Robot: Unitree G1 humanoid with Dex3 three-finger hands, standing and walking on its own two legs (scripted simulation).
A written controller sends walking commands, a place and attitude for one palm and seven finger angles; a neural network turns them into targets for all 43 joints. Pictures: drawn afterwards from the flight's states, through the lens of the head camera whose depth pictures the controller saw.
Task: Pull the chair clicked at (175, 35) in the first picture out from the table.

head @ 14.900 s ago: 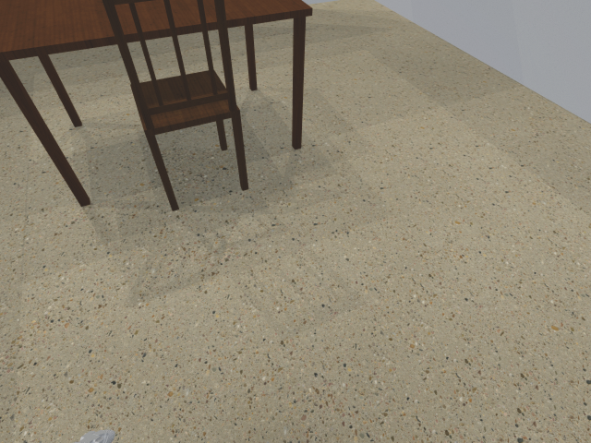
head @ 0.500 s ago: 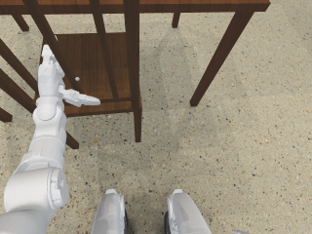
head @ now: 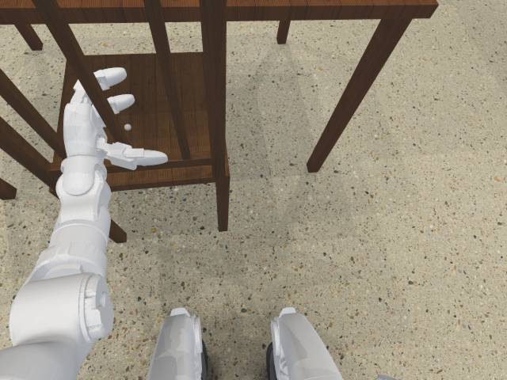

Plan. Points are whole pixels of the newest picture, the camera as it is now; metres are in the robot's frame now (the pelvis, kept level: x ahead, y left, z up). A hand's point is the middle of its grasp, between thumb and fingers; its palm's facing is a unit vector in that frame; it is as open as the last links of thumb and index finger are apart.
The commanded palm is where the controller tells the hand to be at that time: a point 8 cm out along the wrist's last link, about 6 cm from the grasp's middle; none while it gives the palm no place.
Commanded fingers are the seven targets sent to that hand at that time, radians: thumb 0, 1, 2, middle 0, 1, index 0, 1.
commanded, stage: hook a spindle and tug to test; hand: left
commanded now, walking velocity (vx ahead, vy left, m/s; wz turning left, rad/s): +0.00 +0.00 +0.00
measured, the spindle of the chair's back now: (100, 102) +0.52 +0.19 +0.06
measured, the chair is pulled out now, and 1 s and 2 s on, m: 0.00 0.04 0.19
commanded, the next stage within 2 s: step backward, pulling the chair out in 1.04 s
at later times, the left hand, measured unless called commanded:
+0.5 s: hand (126, 129) +0.49 +0.16 +0.03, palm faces +0.08 -1.00 -0.05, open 5.0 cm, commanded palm +0.45 +0.20 +0.03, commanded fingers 0.00 0.90 0.90 -0.50 -1.45 -0.50 -1.45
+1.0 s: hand (124, 152) +0.45 +0.16 +0.03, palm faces +0.06 -1.00 -0.04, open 4.9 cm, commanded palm +0.42 +0.20 +0.03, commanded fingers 0.00 0.90 0.90 -0.50 -1.45 -0.50 -1.45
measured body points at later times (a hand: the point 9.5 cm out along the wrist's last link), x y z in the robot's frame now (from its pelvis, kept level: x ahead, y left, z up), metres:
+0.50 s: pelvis +0.00 +0.00 +0.00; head +0.15 +0.01 +0.43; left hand +0.48 +0.22 +0.04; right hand +0.05 -0.26 -0.12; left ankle +0.04 +0.11 -0.61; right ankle +0.01 -0.13 -0.61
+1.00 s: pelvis +0.01 +0.00 +0.01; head +0.15 +0.01 +0.44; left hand +0.44 +0.22 +0.04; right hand +0.09 -0.26 -0.11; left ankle +0.04 +0.11 -0.61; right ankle +0.01 -0.13 -0.61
